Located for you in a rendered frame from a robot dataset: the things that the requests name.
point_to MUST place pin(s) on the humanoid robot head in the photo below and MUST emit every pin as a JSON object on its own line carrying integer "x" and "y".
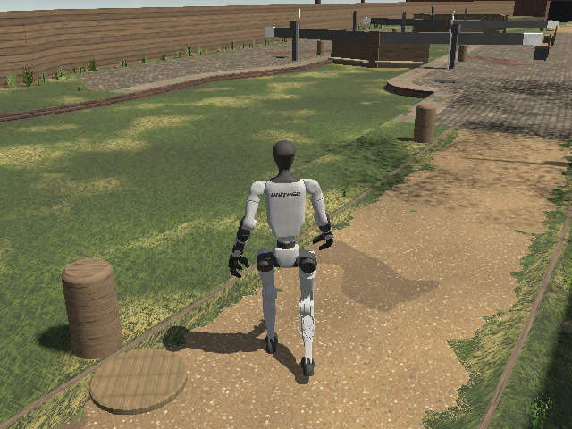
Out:
{"x": 283, "y": 153}

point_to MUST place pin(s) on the robot left shin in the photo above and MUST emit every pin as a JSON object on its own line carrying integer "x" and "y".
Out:
{"x": 269, "y": 316}

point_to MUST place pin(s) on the robot left forearm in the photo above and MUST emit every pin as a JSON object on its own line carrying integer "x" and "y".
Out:
{"x": 241, "y": 240}

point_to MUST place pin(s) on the right robot upper arm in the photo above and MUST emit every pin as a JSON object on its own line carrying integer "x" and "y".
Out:
{"x": 317, "y": 199}

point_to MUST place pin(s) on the left robot upper arm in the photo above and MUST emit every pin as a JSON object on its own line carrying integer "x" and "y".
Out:
{"x": 257, "y": 188}

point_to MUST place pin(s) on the robot left hand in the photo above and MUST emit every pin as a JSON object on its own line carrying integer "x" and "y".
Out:
{"x": 233, "y": 264}

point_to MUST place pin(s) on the robot right hand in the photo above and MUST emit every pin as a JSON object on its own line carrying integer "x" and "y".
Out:
{"x": 328, "y": 243}

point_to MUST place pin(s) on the robot right forearm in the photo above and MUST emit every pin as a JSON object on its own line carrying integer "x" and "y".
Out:
{"x": 326, "y": 230}

